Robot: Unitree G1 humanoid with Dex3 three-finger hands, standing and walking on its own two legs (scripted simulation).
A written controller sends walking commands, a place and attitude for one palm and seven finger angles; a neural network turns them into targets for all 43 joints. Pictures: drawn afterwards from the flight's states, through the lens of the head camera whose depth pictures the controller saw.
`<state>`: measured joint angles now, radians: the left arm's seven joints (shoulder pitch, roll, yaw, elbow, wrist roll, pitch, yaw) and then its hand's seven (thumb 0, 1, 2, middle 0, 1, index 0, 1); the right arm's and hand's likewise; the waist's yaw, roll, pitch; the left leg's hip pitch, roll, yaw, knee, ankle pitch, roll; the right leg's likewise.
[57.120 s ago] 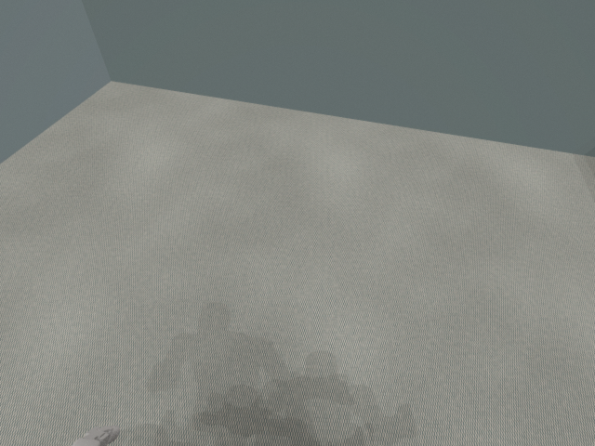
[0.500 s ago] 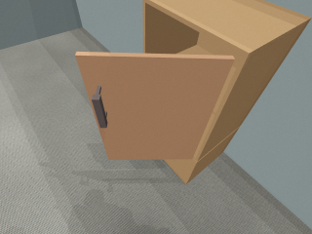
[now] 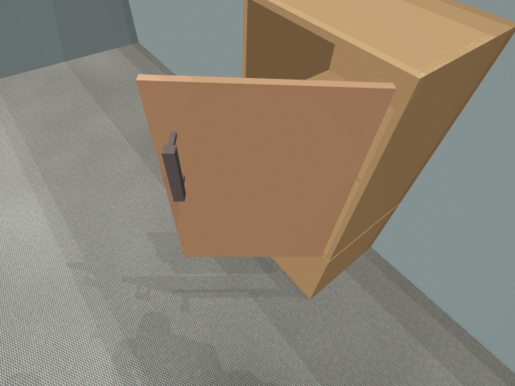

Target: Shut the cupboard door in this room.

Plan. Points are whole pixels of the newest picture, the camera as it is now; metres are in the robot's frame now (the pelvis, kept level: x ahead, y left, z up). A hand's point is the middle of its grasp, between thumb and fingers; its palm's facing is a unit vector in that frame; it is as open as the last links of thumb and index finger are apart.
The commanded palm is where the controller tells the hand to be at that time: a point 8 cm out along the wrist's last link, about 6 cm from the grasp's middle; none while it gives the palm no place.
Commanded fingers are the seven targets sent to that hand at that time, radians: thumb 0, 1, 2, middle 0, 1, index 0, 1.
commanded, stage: look again from close up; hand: left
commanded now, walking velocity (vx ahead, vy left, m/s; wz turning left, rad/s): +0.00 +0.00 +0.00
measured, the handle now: (176, 167) +0.49 +0.18 +0.03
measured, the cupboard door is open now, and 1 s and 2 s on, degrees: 53 53 53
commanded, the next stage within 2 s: shuffle to correct the standing spot in 0.32 s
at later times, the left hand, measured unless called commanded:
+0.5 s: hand out of the picture -0.07 +0.20 -0.17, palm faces +0.01 -0.98 -0.21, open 7.3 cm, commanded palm none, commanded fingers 0.00 0.90 0.90 -0.20 -0.30 -0.20 -0.30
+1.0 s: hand out of the picture -0.05 +0.14 -0.19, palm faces +0.04 -0.99 -0.11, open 7.3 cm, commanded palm none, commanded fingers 0.00 0.90 0.90 -0.20 -0.30 -0.20 -0.30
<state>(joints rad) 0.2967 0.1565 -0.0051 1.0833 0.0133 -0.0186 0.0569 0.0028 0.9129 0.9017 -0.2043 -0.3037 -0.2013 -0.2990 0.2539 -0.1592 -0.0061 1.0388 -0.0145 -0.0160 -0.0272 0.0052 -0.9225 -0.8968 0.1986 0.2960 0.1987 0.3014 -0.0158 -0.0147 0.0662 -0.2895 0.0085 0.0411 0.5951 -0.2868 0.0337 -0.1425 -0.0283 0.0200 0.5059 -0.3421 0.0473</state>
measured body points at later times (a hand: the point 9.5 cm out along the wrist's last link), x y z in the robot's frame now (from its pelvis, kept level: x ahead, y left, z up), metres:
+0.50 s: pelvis -0.04 +0.02 +0.00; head -0.04 +0.03 +0.45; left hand -0.07 +0.26 -0.16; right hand +0.01 -0.22 -0.14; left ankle +0.02 +0.09 -0.73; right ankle -0.05 -0.16 -0.73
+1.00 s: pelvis +0.01 -0.01 +0.00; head +0.02 +0.01 +0.44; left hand -0.05 +0.19 -0.17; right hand +0.02 -0.24 -0.15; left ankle +0.02 +0.09 -0.73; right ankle -0.04 -0.14 -0.71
